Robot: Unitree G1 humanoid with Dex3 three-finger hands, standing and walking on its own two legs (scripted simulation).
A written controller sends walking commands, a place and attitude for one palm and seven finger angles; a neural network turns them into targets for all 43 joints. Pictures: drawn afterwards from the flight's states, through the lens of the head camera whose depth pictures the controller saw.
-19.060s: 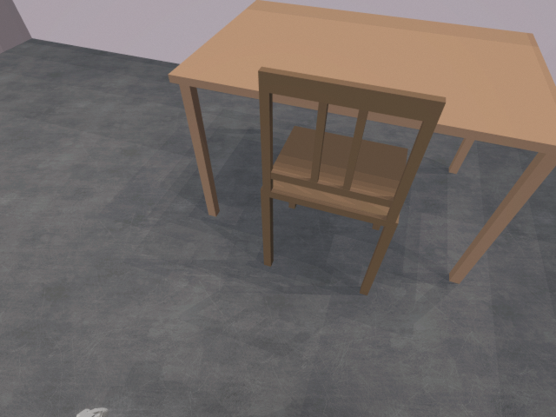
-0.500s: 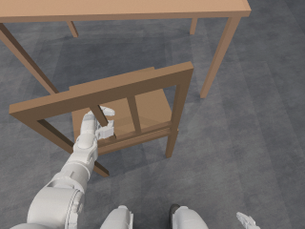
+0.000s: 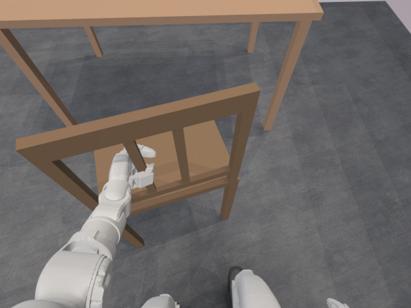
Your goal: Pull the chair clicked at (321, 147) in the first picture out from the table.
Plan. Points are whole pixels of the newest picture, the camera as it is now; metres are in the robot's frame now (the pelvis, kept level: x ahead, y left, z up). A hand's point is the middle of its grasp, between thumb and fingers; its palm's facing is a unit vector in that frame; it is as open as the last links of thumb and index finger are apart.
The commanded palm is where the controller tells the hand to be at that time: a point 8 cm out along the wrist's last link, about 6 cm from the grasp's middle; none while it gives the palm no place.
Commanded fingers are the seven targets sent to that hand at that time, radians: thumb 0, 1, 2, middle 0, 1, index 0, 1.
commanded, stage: step backward, pulling the chair out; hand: left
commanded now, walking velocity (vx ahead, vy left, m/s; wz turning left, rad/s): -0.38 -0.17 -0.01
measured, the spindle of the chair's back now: (142, 168) +0.42 +0.14 -0.07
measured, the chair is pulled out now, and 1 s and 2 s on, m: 0.41 0.62 0.63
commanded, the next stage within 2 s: stop walking, hand still on the chair in 0.42 s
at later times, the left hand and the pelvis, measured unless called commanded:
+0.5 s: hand (146, 213) +0.30 +0.12 -0.05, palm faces +0.01 -0.98 -0.19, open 5.4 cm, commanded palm +0.31 +0.17 -0.04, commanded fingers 0.00 0.90 0.90 -0.50 -1.45 -0.50 -1.45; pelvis -0.09 -0.01 +0.01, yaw -1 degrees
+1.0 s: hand (139, 279) +0.18 +0.12 -0.05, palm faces +0.01 -0.98 -0.21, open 5.5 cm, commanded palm +0.16 +0.17 -0.03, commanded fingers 0.00 0.90 0.90 -0.50 -1.45 -0.50 -1.45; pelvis -0.10 -0.01 +0.02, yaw -3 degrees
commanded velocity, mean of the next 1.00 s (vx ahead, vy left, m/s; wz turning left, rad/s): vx -0.10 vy -0.01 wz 0.01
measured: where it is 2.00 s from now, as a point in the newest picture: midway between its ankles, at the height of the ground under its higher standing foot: outside the picture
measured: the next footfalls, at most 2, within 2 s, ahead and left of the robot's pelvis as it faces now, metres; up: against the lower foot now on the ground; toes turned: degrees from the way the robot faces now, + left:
right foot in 0.18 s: -0.01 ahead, -0.14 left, +0.00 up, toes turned -4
left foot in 0.44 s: -0.04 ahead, +0.13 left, +0.00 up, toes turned -1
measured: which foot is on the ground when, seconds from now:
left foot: down 0.00-0.26, up 0.28-0.42, down 0.44-1.00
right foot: down 0.00-0.00, up 0.02-0.16, down 0.18-1.00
